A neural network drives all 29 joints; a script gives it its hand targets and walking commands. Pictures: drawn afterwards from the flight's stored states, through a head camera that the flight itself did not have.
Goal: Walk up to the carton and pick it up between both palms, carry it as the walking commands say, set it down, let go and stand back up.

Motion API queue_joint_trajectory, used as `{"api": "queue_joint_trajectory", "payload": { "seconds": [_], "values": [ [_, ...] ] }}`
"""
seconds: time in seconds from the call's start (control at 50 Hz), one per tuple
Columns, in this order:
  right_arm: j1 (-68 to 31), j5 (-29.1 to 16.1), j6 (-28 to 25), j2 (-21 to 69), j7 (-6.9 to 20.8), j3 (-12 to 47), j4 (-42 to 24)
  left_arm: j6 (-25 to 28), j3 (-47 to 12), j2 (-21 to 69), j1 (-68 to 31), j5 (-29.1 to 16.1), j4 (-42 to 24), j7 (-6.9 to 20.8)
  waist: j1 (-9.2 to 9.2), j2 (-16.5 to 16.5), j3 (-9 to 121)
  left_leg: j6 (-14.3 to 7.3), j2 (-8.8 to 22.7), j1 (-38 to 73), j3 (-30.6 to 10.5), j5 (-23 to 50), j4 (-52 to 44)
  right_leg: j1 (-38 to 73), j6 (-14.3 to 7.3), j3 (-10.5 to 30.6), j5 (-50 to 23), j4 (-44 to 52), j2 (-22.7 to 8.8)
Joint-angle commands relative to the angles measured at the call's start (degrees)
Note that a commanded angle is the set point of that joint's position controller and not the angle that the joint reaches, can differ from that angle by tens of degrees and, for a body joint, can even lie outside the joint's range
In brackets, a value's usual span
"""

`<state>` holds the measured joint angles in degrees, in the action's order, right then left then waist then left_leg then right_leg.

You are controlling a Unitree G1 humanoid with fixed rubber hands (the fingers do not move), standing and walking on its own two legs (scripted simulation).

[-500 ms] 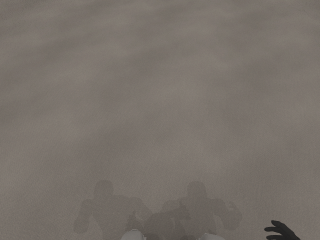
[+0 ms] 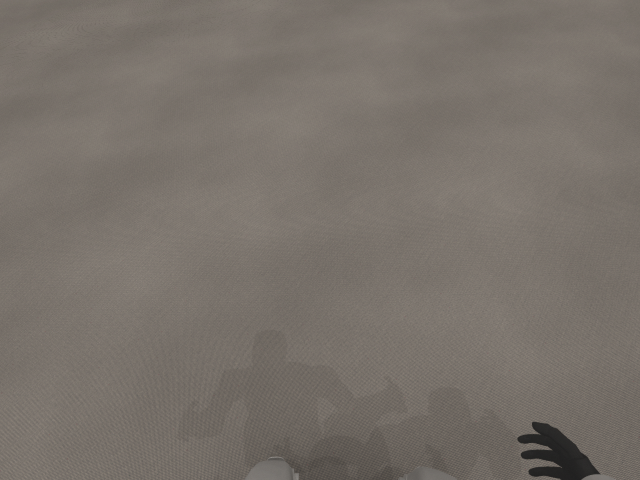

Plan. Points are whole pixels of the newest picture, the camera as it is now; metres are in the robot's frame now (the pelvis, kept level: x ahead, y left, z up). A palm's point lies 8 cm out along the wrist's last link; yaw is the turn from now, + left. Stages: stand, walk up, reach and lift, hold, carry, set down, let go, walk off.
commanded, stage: walk up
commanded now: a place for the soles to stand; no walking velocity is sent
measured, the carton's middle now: out of the picture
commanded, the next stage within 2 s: none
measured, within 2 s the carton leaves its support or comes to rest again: neither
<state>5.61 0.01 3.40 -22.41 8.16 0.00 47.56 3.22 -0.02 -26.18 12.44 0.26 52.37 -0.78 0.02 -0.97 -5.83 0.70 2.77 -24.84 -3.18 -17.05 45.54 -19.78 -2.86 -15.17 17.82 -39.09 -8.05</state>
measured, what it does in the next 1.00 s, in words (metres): steps to the left, turning left: left foot, then right foot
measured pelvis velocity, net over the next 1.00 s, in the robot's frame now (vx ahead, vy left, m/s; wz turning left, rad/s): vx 0.00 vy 0.19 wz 0.74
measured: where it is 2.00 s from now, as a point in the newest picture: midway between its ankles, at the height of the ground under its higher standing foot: outside the picture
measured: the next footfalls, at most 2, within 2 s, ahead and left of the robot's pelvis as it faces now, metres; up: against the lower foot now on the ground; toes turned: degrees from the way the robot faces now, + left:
left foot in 0.14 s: +0.05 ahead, +0.22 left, +0.00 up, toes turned +9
right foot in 0.38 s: +0.09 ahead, -0.01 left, +0.00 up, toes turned +3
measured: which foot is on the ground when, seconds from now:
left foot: up 0.00-0.12, down 0.14-0.40, up 0.42-0.64, down 0.66-0.92, up 0.94-1.00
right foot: down 0.00-0.16, up 0.18-0.36, down 0.38-0.68, up 0.70-0.88, down 0.90-1.00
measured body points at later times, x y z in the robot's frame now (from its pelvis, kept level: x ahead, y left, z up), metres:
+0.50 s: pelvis -0.01 +0.09 +0.00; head +0.03 +0.09 +0.45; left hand -0.07 +0.43 -0.09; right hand +0.23 -0.13 -0.12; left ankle -0.01 +0.23 -0.71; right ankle +0.05 -0.01 -0.72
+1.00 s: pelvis +0.00 +0.19 +0.00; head +0.03 +0.20 +0.44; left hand -0.15 +0.50 -0.10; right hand +0.30 +0.06 -0.12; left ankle -0.05 +0.30 -0.71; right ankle +0.08 +0.11 -0.72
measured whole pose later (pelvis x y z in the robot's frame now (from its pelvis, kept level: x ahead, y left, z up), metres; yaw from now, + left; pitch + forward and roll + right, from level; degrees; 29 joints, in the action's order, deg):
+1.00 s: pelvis +0.00 +0.19 +0.00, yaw +42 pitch +0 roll +1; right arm 6.4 0.0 3.9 -23.7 8.3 0.0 47.5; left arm 6.2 0.0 -25.6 11.8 0.3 52.4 -0.5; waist 0.1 -1.2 -3.7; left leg -0.7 -2.3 -24.4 -2.5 -18.5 44.1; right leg -18.4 -0.3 -14.0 21.3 -41.0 -8.6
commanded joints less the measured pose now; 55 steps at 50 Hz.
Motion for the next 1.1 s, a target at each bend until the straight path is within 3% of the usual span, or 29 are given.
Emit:
{"api": "queue_joint_trajectory", "payload": {
  "seconds": [0.0, 0.06, 0.12, 0.14, 0.16, 0.18, 0.22, 0.32, 0.34, 0.36, 0.38, 0.42, 0.48, 0.58, 0.62, 0.64, 0.66, 0.68, 0.7, 0.72, 0.78, 0.82, 0.86, 0.88, 0.9, 0.92, 0.94, 0.96, 1.08],
  "values": [
    [-5.21, 3.23, -1.21, -12.01, 1.04, -6.24, -6.91, 1.69, 8.58, -19.62, 1.40, 1.08, -3.82, -0.03, 2.51, 5.92, 11.17, 0.52, 4.25, -11.75, 2.55, -0.03, 2.76, 18.49, -8.10, 9.73, -13.05, 21.01, -19.56],
    [-7.26, 2.91, -1.35, -12.83, 0.83, -6.43, -7.19, 1.57, 9.15, -20.44, 2.68, 1.27, -2.42, 0.39, 2.85, 6.36, 10.91, -0.29, 4.88, -11.56, 3.81, -1.66, -0.53, 20.91, -8.66, 7.72, -19.91, 16.83, -21.72],
    [3.40, 3.15, -2.05, -13.48, -0.23, -7.07, -4.79, 0.74, 9.04, -19.47, -4.01, 1.24, -3.45, 1.28, -4.96, 5.86, 17.50, -3.32, 1.00, 6.13, 7.03, 3.55, -18.00, 14.58, -3.47, 1.27, -11.14, 6.38, -15.96],
    [10.48, 3.87, -2.05, -17.99, -0.96, -8.67, -1.51, 0.00, 7.75, -15.72, -5.96, 1.23, -4.60, 1.30, -7.87, -3.46, 17.81, -7.89, -0.99, 18.94, -2.71, 2.34, -20.46, 1.36, -0.03, -0.48, -1.87, -8.37, -7.18],
    [7.26, 3.85, -1.86, -24.85, -1.56, -9.70, -2.86, -0.32, 6.91, -11.99, -2.72, -0.17, -5.96, 1.13, -4.53, -20.91, 13.35, -12.60, 9.14, 22.44, -24.37, 19.13, -27.74, -14.20, 3.11, -0.87, 17.77, -19.76, 2.00],
    [3.11, 2.87, -1.36, -25.68, -1.55, -9.42, -4.82, -0.50, 5.33, -12.26, -6.56, 0.07, -6.02, -0.09, -5.41, -22.69, 11.87, -15.13, 8.84, 21.79, -32.47, 17.94, -29.47, -23.08, 4.31, 8.78, 24.32, -19.35, 5.17],
    [-2.03, 3.27, -0.45, -20.44, -2.07, -9.07, -6.76, 0.28, 5.98, -15.69, -4.28, 0.20, -3.71, -0.62, -2.74, -12.76, 8.03, -15.34, 4.52, 14.05, -24.45, 4.02, -28.50, -16.18, 3.19, 11.76, 15.67, -15.04, 2.28],
    [-6.80, 4.28, -0.45, -18.57, 0.04, -9.00, -10.64, 1.69, 6.56, -13.73, 3.08, -0.44, 0.75, -0.76, 1.52, -10.65, 9.09, -13.00, 2.16, -0.18, -26.09, -0.16, -28.38, 3.77, 1.56, 12.62, 8.18, 0.86, 5.69],
    [-10.24, 3.71, -0.25, -17.84, -0.02, -9.07, -11.79, 1.96, 6.98, -14.25, 7.99, 0.01, 1.88, -0.95, 5.00, -9.68, 8.92, -10.37, 0.81, -10.12, -23.06, -3.71, -26.36, 15.18, -0.08, 12.07, 2.78, 10.12, 5.12],
    [-11.82, 3.72, -0.52, -14.11, -0.21, -7.72, -12.85, 2.31, 8.01, -17.22, 12.60, 0.99, 3.12, -1.16, 8.45, 2.74, 10.88, -4.72, -5.34, -23.20, -12.74, -7.90, -17.43, 29.27, -2.75, 19.26, 10.35, 25.48, -4.29],
    [-8.57, 4.10, -1.17, -10.80, -0.34, -7.22, -12.33, 2.30, 9.70, -25.71, 6.34, 1.70, 2.00, -1.22, 6.31, 21.56, 8.45, -2.13, -5.05, -27.36, -0.20, -7.56, 0.47, 22.89, -7.00, 31.93, 19.80, 34.06, -25.84],
    [-4.41, 4.70, -1.16, -14.86, 0.70, -7.70, -8.36, 2.86, 8.34, -20.74, -3.99, 1.50, -2.07, -1.15, 0.51, 6.37, 8.31, -0.54, 3.12, -17.50, -1.87, -0.99, 6.06, 14.17, -7.96, 21.44, 12.28, 31.05, -25.39],
    [-3.24, 3.42, -1.64, -14.86, 1.55, -7.77, -6.40, 3.25, 8.50, -20.57, -1.74, 1.44, -2.71, -0.71, 0.86, 6.75, 9.35, -0.10, 4.77, -13.65, 1.00, 1.64, 6.51, 17.06, -6.81, 12.00, 1.35, 25.95, -20.20],
    [-7.01, 2.49, -1.90, -13.24, 1.44, -7.30, -6.73, 2.91, 9.03, -21.60, 3.19, 1.62, -2.86, 0.32, 1.56, 9.05, 10.58, -1.97, 5.54, -11.89, 5.04, 0.03, -2.22, 22.93, -7.28, 4.50, -17.47, 18.38, -20.01],
    [-0.74, 2.23, -2.03, -14.94, 0.88, -8.22, -4.38, 2.16, 9.16, -22.22, -1.79, 2.00, -3.19, 0.98, -3.91, 7.27, 15.14, -3.14, 2.94, 1.45, 8.42, 1.81, -9.76, 16.21, -4.15, 0.16, -10.53, 11.65, -18.37],
    [3.51, 2.55, -1.86, -15.81, 0.31, -8.74, -3.03, 1.76, 8.87, -20.07, -2.35, 1.87, -3.53, 1.10, -6.46, 0.93, 15.79, -4.86, 1.31, 9.82, 5.97, -0.48, -15.63, 12.03, -1.75, -3.18, -7.77, 1.27, -14.70],
    [9.15, 3.43, -1.84, -21.38, -0.72, -9.72, -0.42, 1.30, 7.48, -16.30, -2.50, 1.41, -5.77, 1.35, -8.38, -11.41, 16.22, -9.91, 1.11, 17.52, -5.97, -1.58, -20.62, 0.32, 0.87, -3.90, -0.29, -14.87, -6.33],
    [4.85, 2.94, -1.46, -26.76, -1.23, -10.61, -2.57, 1.24, 7.01, -14.39, -2.80, 0.09, -7.49, 1.02, -6.37, -23.55, 11.52, -15.06, 8.98, 24.74, -30.58, 8.25, -30.02, -18.75, 3.45, -0.74, 19.51, -23.42, 3.50],
    [3.72, 2.48, -1.17, -26.13, -1.40, -10.37, -4.07, 0.90, 5.99, -14.97, -5.40, 0.58, -7.39, 0.12, -5.70, -21.73, 10.02, -18.08, 9.14, 23.00, -35.98, 4.41, -30.72, -24.89, 4.52, 8.59, 23.66, -22.84, 2.70],
    [2.64, 2.43, -0.93, -22.92, -1.56, -9.99, -4.83, 1.38, 6.30, -17.49, -6.10, 0.54, -6.00, 0.01, -5.22, -11.21, 8.96, -17.22, 7.54, 24.25, -30.55, 3.34, -28.71, -24.04, 3.12, 12.09, 19.79, -21.33, 1.24],
    [0.52, 2.68, -1.24, -19.54, -2.00, -9.63, -6.49, 2.40, 5.70, -15.98, -2.15, 0.11, -2.52, 0.19, -2.54, -10.02, 10.41, -16.03, 4.52, 16.69, -25.49, 4.07, -27.11, -14.07, 3.06, 12.69, 12.65, -12.83, 1.84],
    [0.33, 3.14, -1.41, -19.91, -1.17, -9.37, -8.16, 2.80, 6.21, -15.84, -1.49, -0.51, -1.66, -0.24, -1.84, -9.85, 11.70, -16.41, 4.14, 12.21, -28.81, 5.32, -26.57, -7.95, 2.65, 12.93, 13.16, -7.41, 4.71],
    [-4.85, 3.49, -1.29, -18.99, -0.57, -8.81, -9.48, 3.74, 6.53, -13.77, 2.18, -0.56, 0.12, -0.85, 2.42, -10.07, 10.85, -14.69, 3.68, 2.68, -26.90, 2.42, -23.46, 2.92, 0.92, 13.32, 7.81, 6.29, 4.49],
    [-9.22, 2.96, -1.11, -17.62, -0.20, -8.11, -11.74, 4.16, 6.93, -15.00, 8.81, -0.51, 1.54, -0.95, 7.06, -6.24, 13.50, -9.97, -0.04, -8.38, -20.61, 1.68, -18.89, 20.80, -1.23, 14.71, 2.31, 16.02, 2.48],
    [-13.33, 2.25, -1.60, -11.46, 0.03, -6.78, -14.00, 4.47, 8.96, -21.76, 15.22, 1.33, 3.19, -1.20, 11.40, 8.80, 16.57, -1.13, -10.99, -29.16, -3.81, -5.25, -5.92, 41.36, -5.84, 27.92, 15.19, 30.35, -12.24],
    [-8.93, 4.44, -2.48, -9.84, -0.29, -5.68, -11.27, 4.04, 10.18, -25.32, 5.25, 1.09, 1.27, -1.65, 7.70, 16.56, 12.09, -1.25, -1.38, -30.72, -0.34, -5.51, 6.01, 29.37, -7.76, 31.70, 12.63, 30.67, -28.28],
    [-6.62, 4.37, -2.39, -12.89, 0.20, -5.87, -9.75, 4.08, 8.71, -21.09, -0.92, 0.82, 0.03, -1.37, 3.78, 6.88, 11.22, -1.34, 2.23, -25.52, -1.74, -2.31, 7.59, 25.29, -8.40, 25.61, 7.59, 28.06, -26.17],
    [-5.50, 3.85, -2.21, -13.19, 0.62, -5.90, -9.40, 4.05, 7.88, -20.24, -0.73, 0.17, -0.32, -0.89, 2.89, 5.70, 10.57, -1.25, 3.33, -21.93, -0.73, -1.62, 7.56, 23.59, -7.56, 20.63, 3.64, 26.42, -24.04],
    [-12.76, 2.42, -2.43, -11.78, 2.08, -5.91, -9.14, 3.86, 8.73, -21.48, 4.05, -0.43, -1.41, 0.41, 4.65, 8.29, 8.42, -0.17, 4.50, -18.83, 5.43, -0.86, 1.11, 28.03, -7.99, 7.45, -20.24, 20.81, -21.30]
  ]
}}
